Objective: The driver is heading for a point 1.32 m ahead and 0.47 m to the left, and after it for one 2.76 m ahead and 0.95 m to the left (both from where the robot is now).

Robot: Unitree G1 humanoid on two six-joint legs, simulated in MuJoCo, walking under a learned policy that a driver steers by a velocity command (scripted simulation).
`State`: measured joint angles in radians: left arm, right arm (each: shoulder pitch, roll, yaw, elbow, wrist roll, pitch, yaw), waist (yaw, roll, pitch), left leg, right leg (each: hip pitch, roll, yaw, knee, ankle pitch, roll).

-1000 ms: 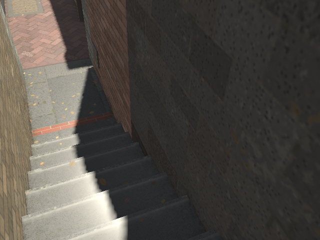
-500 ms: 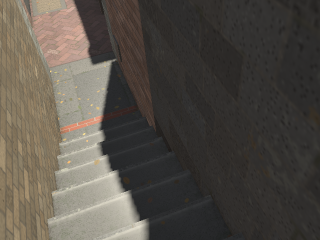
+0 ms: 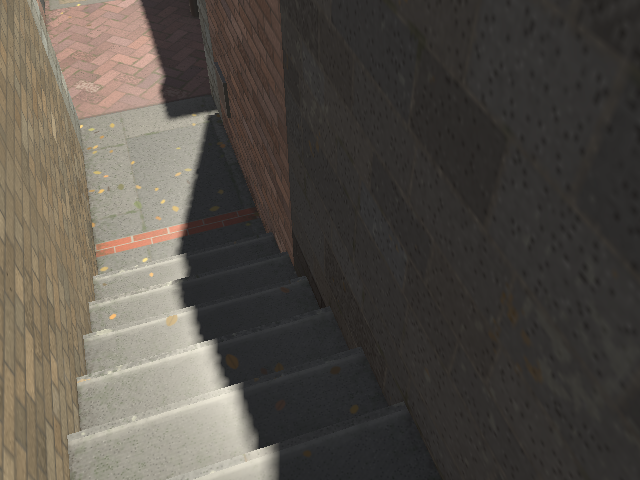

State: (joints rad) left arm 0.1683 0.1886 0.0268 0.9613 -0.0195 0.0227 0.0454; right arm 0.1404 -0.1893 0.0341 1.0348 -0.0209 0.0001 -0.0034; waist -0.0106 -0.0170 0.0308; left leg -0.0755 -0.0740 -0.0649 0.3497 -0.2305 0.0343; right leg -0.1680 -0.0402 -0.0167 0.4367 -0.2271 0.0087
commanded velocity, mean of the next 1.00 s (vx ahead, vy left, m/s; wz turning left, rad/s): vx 0.26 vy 0.00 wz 0.00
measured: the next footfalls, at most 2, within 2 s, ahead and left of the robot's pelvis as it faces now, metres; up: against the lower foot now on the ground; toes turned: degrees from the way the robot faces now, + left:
left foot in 0.66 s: +0.30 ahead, +0.19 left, -0.16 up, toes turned +3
right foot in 1.00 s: +0.43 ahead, +0.00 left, -0.16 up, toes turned -3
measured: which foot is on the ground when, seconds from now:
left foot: down 0.00-0.24, up 0.26-0.64, down 0.66-1.00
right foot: down 0.00-0.66, up 0.68-0.98, down 1.00-1.00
